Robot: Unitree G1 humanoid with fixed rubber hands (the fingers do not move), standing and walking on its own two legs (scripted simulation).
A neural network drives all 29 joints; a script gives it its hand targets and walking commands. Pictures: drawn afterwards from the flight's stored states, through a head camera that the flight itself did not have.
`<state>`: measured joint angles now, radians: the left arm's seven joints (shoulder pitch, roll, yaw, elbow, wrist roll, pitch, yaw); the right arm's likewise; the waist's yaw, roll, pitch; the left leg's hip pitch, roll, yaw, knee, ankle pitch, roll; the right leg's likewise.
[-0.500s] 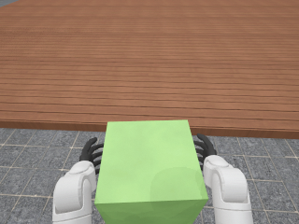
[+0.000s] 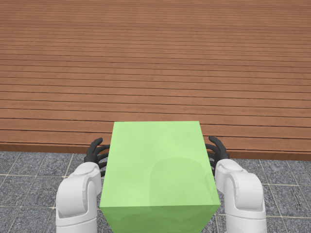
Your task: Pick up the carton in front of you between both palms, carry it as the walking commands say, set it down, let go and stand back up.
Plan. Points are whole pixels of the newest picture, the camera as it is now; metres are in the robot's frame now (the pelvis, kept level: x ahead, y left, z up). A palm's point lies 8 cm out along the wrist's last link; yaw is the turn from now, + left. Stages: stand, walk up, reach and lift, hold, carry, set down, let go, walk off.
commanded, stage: carry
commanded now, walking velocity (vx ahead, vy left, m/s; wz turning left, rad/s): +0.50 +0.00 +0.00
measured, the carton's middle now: (157, 182) +0.26 +0.00 +0.00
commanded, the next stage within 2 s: none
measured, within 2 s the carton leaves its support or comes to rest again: neither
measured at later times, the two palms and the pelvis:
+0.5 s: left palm (108, 63) +0.61 +0.14 +0.13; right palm (195, 60) +0.64 -0.16 +0.13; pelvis +0.30 -0.03 -0.01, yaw +4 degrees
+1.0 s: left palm (109, 36) +0.82 +0.16 +0.13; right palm (181, 34) +0.83 -0.14 +0.13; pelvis +0.44 +0.00 +0.00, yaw +3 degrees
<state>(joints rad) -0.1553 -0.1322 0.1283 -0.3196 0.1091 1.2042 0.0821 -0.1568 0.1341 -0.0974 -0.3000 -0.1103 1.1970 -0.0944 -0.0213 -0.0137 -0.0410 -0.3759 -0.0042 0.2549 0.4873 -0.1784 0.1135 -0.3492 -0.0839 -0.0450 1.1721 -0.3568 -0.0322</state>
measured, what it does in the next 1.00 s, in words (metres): walks ahead: right foot, then left foot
